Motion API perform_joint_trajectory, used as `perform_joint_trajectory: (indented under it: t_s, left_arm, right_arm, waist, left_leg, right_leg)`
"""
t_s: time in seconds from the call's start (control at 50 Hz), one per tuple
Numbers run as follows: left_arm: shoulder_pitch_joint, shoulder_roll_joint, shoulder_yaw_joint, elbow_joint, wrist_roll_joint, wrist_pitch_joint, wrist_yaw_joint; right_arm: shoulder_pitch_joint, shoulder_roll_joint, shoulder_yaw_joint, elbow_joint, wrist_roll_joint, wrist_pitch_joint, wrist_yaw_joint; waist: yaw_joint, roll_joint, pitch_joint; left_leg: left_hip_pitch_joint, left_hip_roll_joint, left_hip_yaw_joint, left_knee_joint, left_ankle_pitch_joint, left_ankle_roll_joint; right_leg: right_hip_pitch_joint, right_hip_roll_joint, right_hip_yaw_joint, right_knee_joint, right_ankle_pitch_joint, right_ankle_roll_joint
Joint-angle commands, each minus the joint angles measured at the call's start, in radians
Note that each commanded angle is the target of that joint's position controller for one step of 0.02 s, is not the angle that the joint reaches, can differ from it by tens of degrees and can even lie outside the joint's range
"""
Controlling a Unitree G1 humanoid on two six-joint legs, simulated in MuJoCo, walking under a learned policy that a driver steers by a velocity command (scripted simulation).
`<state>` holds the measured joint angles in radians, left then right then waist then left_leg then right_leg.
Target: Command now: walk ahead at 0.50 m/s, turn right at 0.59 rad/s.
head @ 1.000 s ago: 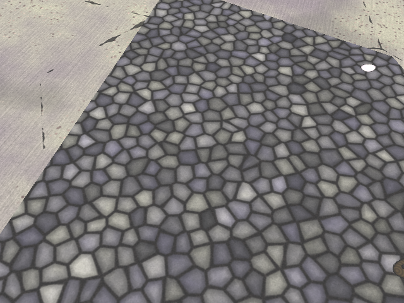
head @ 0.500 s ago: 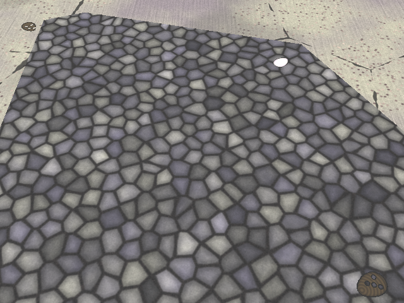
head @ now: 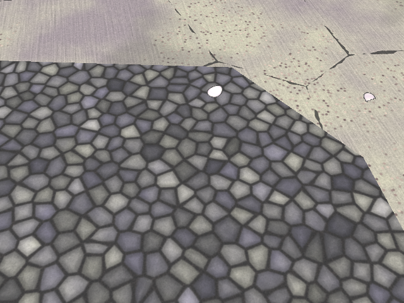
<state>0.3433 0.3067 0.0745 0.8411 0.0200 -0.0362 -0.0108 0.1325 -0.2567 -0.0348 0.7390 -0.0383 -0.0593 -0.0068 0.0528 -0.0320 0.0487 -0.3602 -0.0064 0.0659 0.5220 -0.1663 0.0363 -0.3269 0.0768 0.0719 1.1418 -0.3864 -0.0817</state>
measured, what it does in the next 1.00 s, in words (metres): walks ahead, turning left: right foot, then left foot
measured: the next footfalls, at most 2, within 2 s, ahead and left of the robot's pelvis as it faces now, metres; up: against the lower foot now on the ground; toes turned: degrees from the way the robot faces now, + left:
right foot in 0.38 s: +0.32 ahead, -0.14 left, +0.00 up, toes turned -5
left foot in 0.90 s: +0.58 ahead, +0.10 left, +0.00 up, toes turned +19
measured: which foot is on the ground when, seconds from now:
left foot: down 0.00-0.40, up 0.42-0.88, down 0.90-1.00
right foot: up 0.00-0.36, down 0.38-0.92, up 0.94-1.00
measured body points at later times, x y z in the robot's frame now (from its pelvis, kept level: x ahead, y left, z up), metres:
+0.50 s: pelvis +0.25 -0.05 +0.01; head +0.27 -0.06 +0.46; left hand +0.41 +0.19 -0.09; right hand +0.24 -0.31 -0.14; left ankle +0.15 +0.09 -0.65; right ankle +0.28 -0.14 -0.73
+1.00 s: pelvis +0.49 +0.03 -0.01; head +0.53 +0.05 +0.44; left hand +0.47 +0.29 -0.14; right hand +0.71 -0.19 -0.12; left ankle +0.54 +0.09 -0.73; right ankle +0.38 -0.15 -0.63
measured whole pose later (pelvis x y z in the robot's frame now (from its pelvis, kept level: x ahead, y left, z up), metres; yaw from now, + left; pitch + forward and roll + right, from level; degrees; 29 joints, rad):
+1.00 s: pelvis +0.49 +0.03 -0.01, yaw +18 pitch +1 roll -1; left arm 0.29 0.25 0.04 0.84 0.02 -0.06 0.00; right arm 0.16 -0.28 -0.07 0.77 -0.02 -0.01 0.03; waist 0.02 0.00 0.06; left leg -0.41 -0.08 0.08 0.60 -0.20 0.12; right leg -0.29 -0.08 -0.06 1.22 -0.40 0.01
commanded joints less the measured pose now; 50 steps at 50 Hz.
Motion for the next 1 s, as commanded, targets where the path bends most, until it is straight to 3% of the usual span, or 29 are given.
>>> perform_joint_trajectory:
  t_s: [0.02, 0.1, 0.16, 0.2, 0.24, 0.28, 0.32, 0.34, 0.36, 0.38, 0.4, 0.42, 0.44, 0.46, 0.48, 0.5, 0.52, 0.58, 0.68, 0.74, 0.8, 0.84, 0.88, 0.9, 0.92, 0.94, 0.96, 0.98, 1.0]
  left_arm:
    - [0.034, 0.05, 0.005, -0.063, 0.019, 0.018, -0.025]
    - [-0.072, 0.036, -0.001, -0.114, 0.016, 0.034, -0.045]
    - [-0.155, 0.003, -0.017, -0.14, 0.017, 0.024, -0.048]
    - [-0.222, -0.01, -0.029, -0.159, 0.021, 0.016, -0.053]
    - [-0.302, -0.019, -0.043, -0.178, 0.024, 0.009, -0.057]
    - [-0.343, -0.012, -0.046, -0.191, 0.019, 0.002, -0.052]
    - [-0.334, 0.007, -0.043, -0.193, 0.017, -0.009, -0.04]
    - [-0.284, 0.019, -0.038, -0.179, 0.02, -0.017, -0.032]
    - [-0.165, 0.035, -0.029, -0.139, 0.029, -0.031, -0.022]
    - [-0.008, 0.088, -0.01, -0.094, 0.05, -0.043, -0.007]
    - [0.104, 0.196, 0.015, -0.094, 0.071, -0.047, 0.011]
    - [0.107, 0.22, 0.027, -0.086, 0.033, -0.031, 0.016]
    - [0.029, 0.143, 0.008, -0.094, 0.02, -0.026, 0.013]
    - [-0.038, 0.071, -0.011, -0.096, 0.011, -0.032, 0.01]
    - [-0.077, 0.031, -0.021, -0.095, 0.008, -0.038, 0.01]
    - [-0.094, 0.008, -0.029, -0.086, 0.002, -0.044, 0.013]
    - [-0.095, 0.017, -0.026, -0.083, 0.002, -0.053, 0.016]
    - [-0.065, 0.026, -0.016, -0.058, -0.003, -0.077, 0.017]
    - [-0.011, 0.029, -0.011, -0.019, 0.001, -0.077, 0.02]
    - [0.013, 0.059, -0.002, -0.002, 0.001, -0.075, 0.024]
    - [0.051, 0.085, 0.006, 0.02, 0.003, -0.061, 0.028]
    - [0.051, 0.113, 0.012, 0.027, 0.005, -0.048, 0.032]
    - [0.043, 0.146, 0.02, 0.027, 0.005, -0.027, 0.032]
    - [0.033, 0.141, 0.017, 0.013, 0.004, -0.021, 0.029]
    - [0.068, 0.031, -0.009, -0.048, -0.01, -0.026, 0.019]
    - [0.007, 0.05, -0.005, -0.103, -0.001, -0.037, 0.008]
    - [-0.107, 0.071, -0.003, -0.126, 0.002, -0.043, 0.005]
    - [-0.106, 0.053, -0.013, -0.124, -0.006, -0.054, 0.004]
    - [-0.087, 0.047, -0.013, -0.107, -0.001, -0.055, 0.007]
  right_arm:
    - [0.106, -0.094, -0.025, -0.011, 0.01, -0.02, -0.003]
    - [0.156, -0.109, -0.035, 0.019, 0.023, -0.05, 0.01]
    - [0.218, -0.1, -0.029, 0.059, 0.016, -0.053, 0.02]
    - [0.216, -0.107, -0.029, 0.072, 0.025, -0.05, 0.025]
    - [0.247, -0.122, -0.031, 0.091, 0.034, -0.043, 0.026]
    - [0.292, -0.145, -0.036, 0.112, 0.029, -0.035, 0.027]
    - [0.305, -0.172, -0.043, 0.127, 0.024, -0.025, 0.024]
    - [0.302, -0.178, -0.045, 0.132, 0.023, -0.02, 0.022]
    - [0.296, -0.17, -0.042, 0.137, 0.031, -0.015, 0.021]
    - [0.295, -0.131, -0.03, 0.123, 0.038, -0.018, 0.022]
    - [0.316, -0.023, -0.002, 0.059, 0.059, -0.022, 0.028]
    - [0.339, -0.082, -0.023, 0.065, 0.047, -0.008, 0.017]
    - [0.301, -0.112, -0.036, 0.076, 0.037, 0.004, 0.013]
    - [0.271, -0.086, -0.032, 0.079, 0.037, 0.006, 0.02]
    - [0.264, -0.074, -0.034, 0.087, 0.035, 0.013, 0.025]
    - [0.264, -0.071, -0.039, 0.093, 0.019, 0.027, 0.032]
    - [0.286, -0.056, -0.038, 0.095, 0.012, 0.038, 0.04]
    - [0.21, -0.043, -0.041, 0.07, 0.01, 0.054, 0.054]
    - [0.041, -0.025, -0.031, 0.008, 0.007, 0.056, 0.072]
    - [-0.061, -0.022, -0.02, -0.033, 0.003, 0.054, 0.085]
    - [-0.11, -0.038, -0.021, -0.062, -0.003, 0.054, 0.089]
    - [-0.083, -0.053, -0.028, -0.064, -0.006, 0.055, 0.081]
    - [0.087, -0.085, -0.049, -0.022, -0.006, 0.045, 0.064]
    - [0.254, -0.128, -0.071, 0.032, -0.016, 0.035, 0.048]
    - [0.308, -0.261, -0.106, 0.035, -0.021, 0.035, 0.033]
    - [0.292, -0.316, -0.117, 0.007, 0.016, 0.042, 0.031]
    - [0.273, -0.292, -0.113, 0.021, 0.026, 0.049, 0.026]
    - [0.23, -0.234, -0.098, 0.028, 0.031, 0.048, 0.018]
    - [0.185, -0.185, -0.083, 0.026, 0.031, 0.043, 0.014]
  waist:
    - [-0.037, 0.129, -0.034]
    - [-0.041, 0.123, -0.03]
    - [-0.058, 0.111, -0.012]
    - [-0.057, 0.118, -0.001]
    - [-0.079, 0.123, 0.006]
    - [-0.094, 0.122, 0.008]
    - [-0.084, 0.133, 0.0]
    - [-0.057, 0.136, -0.022]
    - [0.002, 0.102, -0.081]
    - [0.061, 0.046, -0.199]
    - [0.081, -0.158, -0.344]
    - [0.068, -0.197, -0.374]
    - [0.032, -0.095, -0.238]
    - [0.003, -0.072, -0.121]
    - [-0.023, -0.07, -0.069]
    - [-0.047, -0.079, -0.029]
    - [-0.065, -0.109, -0.039]
    - [-0.075, -0.054, -0.019]
    - [-0.052, -0.042, 0.024]
    - [-0.029, -0.046, 0.047]
    - [-0.016, -0.037, 0.055]
    - [-0.036, -0.054, 0.019]
    - [-0.112, -0.051, -0.093]
    - [-0.188, 0.008, -0.19]
    - [-0.167, 0.206, -0.292]
    - [-0.157, 0.233, -0.371]
    - [-0.169, 0.098, -0.247]
    - [-0.131, 0.062, -0.129]
    - [-0.083, 0.021, -0.071]
  left_leg:
    - [0.182, 0.277, -0.291, -0.333, -0.029, 0.109]
    - [0.226, 0.282, -0.148, -0.373, 0.148, 0.129]
    - [0.238, 0.245, -0.082, -0.388, 0.21, 0.137]
    - [0.224, 0.212, -0.036, -0.388, 0.235, 0.13]
    - [0.225, 0.201, -0.037, -0.382, 0.274, 0.13]
    - [0.271, 0.227, -0.069, -0.347, 0.343, 0.131]
    - [0.322, 0.249, -0.1, -0.284, 0.423, 0.126]
    - [0.333, 0.246, -0.106, -0.219, 0.492, 0.116]
    - [0.308, 0.208, -0.074, -0.073, 0.543, 0.097]
    - [0.182, 0.154, -0.043, 0.132, 0.396, 0.076]
    - [-0.127, 0.039, 0.026, 0.46, -0.072, 0.03]
    - [-0.254, -0.026, -0.053, 0.628, -0.365, 0.04]
    - [-0.295, 0.037, -0.118, 0.678, -0.313, 0.052]
    - [-0.295, 0.069, -0.112, 0.65, -0.242, 0.048]
    - [-0.266, 0.089, -0.107, 0.612, -0.194, 0.041]
    - [-0.24, 0.1, -0.107, 0.594, -0.158, 0.032]
    - [-0.215, 0.099, -0.097, 0.604, -0.131, 0.02]
    - [-0.284, 0.11, -0.093, 0.604, -0.044, 0.0]
    - [-0.351, 0.112, -0.065, 0.408, 0.118, -0.014]
    - [-0.293, 0.102, -0.011, 0.24, 0.164, 0.01]
    - [-0.258, 0.072, 0.043, 0.149, 0.081, 0.054]
    - [-0.18, 0.012, 0.086, 0.12, -0.023, 0.094]
    - [0.017, -0.074, 0.105, 0.07, -0.107, 0.144]
    - [0.26, -0.071, 0.044, -0.002, -0.082, 0.18]
    - [0.567, 0.216, -0.388, -0.047, -0.197, 0.284]
    - [0.668, 0.363, -0.855, -0.223, -0.1, 0.383]
    - [0.611, 0.333, -0.702, -0.241, -0.04, 0.347]
    - [0.465, 0.306, -0.564, -0.238, 0.06, 0.315]
    - [0.347, 0.242, -0.466, -0.246, 0.163, 0.265]
  right_leg:
    - [-0.22, -0.118, 0.009, 0.047, 0.063, 0.018]
    - [-0.323, -0.142, -0.003, 0.004, 0.16, 0.033]
    - [-0.344, -0.118, 0.014, -0.16, 0.246, 0.043]
    - [-0.291, -0.118, -0.045, -0.324, 0.307, 0.05]
    - [-0.223, -0.125, -0.123, -0.45, 0.329, 0.053]
    - [-0.185, -0.115, -0.134, -0.517, 0.294, 0.051]
    - [-0.141, -0.097, -0.133, -0.572, 0.22, 0.036]
    - [-0.069, -0.078, -0.134, -0.616, 0.19, 0.026]
    - [0.097, -0.061, -0.135, -0.704, 0.229, 0.007]
    - [0.346, -0.15, -0.046, -0.711, 0.216, -0.024]
    - [0.638, -0.465, 0.325, -0.758, 0.12, -0.092]
    - [0.598, -0.545, 0.534, -0.847, 0.142, -0.144]
    - [0.492, -0.494, 0.393, -0.85, 0.105, -0.125]
    - [0.367, -0.437, 0.267, -0.893, 0.129, -0.101]
    - [0.286, -0.391, 0.174, -0.934, 0.156, -0.068]
    - [0.225, -0.346, 0.099, -0.964, 0.201, -0.037]
    - [0.203, -0.352, 0.06, -0.973, 0.26, -0.046]
    - [0.212, -0.348, -0.033, -1.009, 0.358, -0.065]
    - [0.248, -0.33, -0.178, -1.011, 0.437, -0.07]
    - [0.269, -0.343, -0.237, -1.008, 0.465, -0.058]
    - [0.36, -0.362, -0.281, -0.949, 0.6, -0.041]
    - [0.416, -0.363, -0.316, -0.821, 0.904, -0.026]
    - [0.416, -0.353, -0.338, -0.522, 1.077, -0.015]
    - [0.28, -0.326, -0.353, -0.262, 0.904, 0.017]
    - [-0.101, -0.222, -0.351, 0.092, 0.297, 0.072]
    - [-0.342, -0.051, -0.146, 0.301, -0.172, 0.108]
    - [-0.445, -0.118, -0.044, 0.306, -0.075, 0.095]
    - [-0.428, -0.161, -0.05, 0.228, 0.021, 0.086]
    - [-0.361, -0.193, -0.047, 0.129, 0.058, 0.083]
Velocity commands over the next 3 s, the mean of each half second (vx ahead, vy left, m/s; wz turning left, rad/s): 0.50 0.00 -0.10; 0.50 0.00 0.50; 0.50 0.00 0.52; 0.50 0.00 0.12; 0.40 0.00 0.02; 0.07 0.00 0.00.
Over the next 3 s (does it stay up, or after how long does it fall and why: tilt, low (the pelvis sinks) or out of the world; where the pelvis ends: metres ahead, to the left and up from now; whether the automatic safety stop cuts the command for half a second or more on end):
stays up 1.21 0.43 0.01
